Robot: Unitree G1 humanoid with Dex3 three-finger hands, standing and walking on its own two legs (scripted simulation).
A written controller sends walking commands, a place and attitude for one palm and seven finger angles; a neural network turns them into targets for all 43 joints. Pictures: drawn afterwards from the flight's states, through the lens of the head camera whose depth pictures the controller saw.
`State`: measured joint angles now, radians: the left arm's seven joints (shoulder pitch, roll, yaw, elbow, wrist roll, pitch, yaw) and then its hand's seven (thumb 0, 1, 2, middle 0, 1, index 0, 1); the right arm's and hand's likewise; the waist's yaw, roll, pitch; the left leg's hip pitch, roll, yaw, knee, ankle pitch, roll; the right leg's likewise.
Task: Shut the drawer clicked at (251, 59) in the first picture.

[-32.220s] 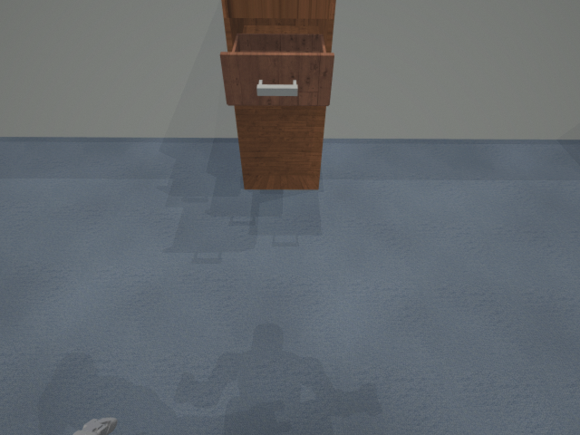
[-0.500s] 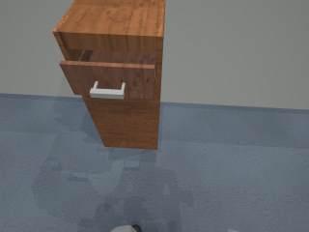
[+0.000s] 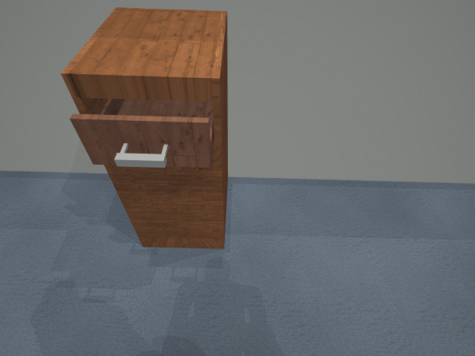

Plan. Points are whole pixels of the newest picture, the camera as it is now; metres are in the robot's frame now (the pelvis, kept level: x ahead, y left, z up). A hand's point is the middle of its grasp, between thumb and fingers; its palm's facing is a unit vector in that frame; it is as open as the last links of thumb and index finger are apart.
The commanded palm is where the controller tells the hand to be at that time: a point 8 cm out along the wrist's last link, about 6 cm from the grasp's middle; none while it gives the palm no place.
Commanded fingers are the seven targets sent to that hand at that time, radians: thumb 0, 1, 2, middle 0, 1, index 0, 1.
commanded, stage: come to a stop and stand still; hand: left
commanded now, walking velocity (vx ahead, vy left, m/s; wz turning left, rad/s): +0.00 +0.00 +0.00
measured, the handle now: (143, 154) +0.58 +0.26 -0.04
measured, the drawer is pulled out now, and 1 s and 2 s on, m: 0.08 0.08 0.08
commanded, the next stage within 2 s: look again from close up in 0.62 s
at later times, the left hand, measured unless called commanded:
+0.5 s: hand out of the picture +0.02 +0.18 -0.18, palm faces +0.03 -0.98 -0.18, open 7.4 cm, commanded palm none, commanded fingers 0.00 0.90 0.90 -0.20 -0.30 -0.20 -0.30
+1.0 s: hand out of the picture +0.06 +0.22 -0.18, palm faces -0.01 -0.97 -0.24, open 7.4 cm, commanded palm none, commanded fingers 0.00 0.90 0.90 -0.20 -0.30 -0.20 -0.30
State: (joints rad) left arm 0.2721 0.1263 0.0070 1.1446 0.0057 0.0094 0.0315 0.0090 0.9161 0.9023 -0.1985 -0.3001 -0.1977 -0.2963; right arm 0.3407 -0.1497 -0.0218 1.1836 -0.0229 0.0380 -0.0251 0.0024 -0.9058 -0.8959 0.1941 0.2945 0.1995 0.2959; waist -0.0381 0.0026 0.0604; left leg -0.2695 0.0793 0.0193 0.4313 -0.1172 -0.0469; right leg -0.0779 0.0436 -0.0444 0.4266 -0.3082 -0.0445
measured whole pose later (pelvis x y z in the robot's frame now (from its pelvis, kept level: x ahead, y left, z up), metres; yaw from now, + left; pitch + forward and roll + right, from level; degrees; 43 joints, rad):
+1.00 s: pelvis +0.03 +0.04 -0.01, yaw -1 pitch -2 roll -1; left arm 0.28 0.16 0.00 1.04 0.02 -0.01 0.06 0.00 0.91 0.90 -0.20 -0.30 -0.20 -0.30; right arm 0.25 -0.18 0.00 1.04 -0.02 0.00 -0.02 0.00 -0.93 -0.90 0.20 0.29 0.20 0.30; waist -0.01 0.02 0.03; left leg -0.31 0.03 0.06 0.60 -0.26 0.01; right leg -0.10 -0.02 0.00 0.54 -0.41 0.02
